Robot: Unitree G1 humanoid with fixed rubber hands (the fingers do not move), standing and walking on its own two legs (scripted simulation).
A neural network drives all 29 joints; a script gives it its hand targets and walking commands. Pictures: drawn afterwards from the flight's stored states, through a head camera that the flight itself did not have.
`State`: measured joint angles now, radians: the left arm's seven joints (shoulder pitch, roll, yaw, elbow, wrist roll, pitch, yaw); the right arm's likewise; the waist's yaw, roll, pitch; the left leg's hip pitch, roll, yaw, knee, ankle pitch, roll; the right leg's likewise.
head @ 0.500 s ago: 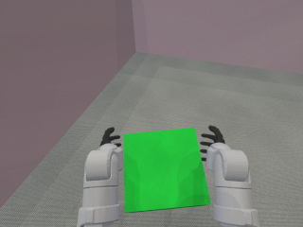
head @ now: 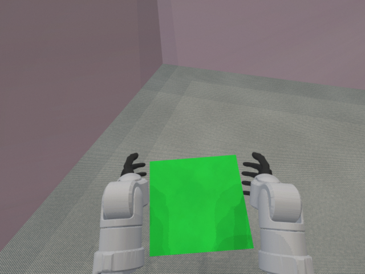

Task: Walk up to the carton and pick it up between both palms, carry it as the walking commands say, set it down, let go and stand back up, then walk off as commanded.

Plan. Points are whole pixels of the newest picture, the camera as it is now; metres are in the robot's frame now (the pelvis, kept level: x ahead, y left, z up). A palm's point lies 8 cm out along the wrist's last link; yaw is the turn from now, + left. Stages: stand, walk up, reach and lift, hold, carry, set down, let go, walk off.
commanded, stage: carry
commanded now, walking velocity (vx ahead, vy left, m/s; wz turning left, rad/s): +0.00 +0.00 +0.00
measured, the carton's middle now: (196, 206) +0.31 +0.00 -0.02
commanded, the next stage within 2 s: hold in 0.72 s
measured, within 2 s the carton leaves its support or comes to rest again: neither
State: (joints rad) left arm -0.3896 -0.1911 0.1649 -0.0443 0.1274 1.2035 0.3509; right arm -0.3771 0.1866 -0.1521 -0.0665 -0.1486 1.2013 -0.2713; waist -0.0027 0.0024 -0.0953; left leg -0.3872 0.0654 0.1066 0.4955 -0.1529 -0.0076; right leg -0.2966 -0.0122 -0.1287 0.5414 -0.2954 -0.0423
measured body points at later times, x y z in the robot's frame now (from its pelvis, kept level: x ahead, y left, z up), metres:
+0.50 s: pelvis +0.00 -0.01 +0.00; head -0.01 -0.01 +0.45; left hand +0.31 +0.13 +0.08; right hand +0.31 -0.15 +0.08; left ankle +0.06 +0.13 -0.73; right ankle -0.01 -0.09 -0.73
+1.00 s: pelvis +0.00 +0.01 +0.01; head -0.06 +0.01 +0.46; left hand +0.31 +0.13 +0.05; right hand +0.28 -0.17 +0.05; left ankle +0.07 +0.16 -0.73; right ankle -0.01 -0.09 -0.73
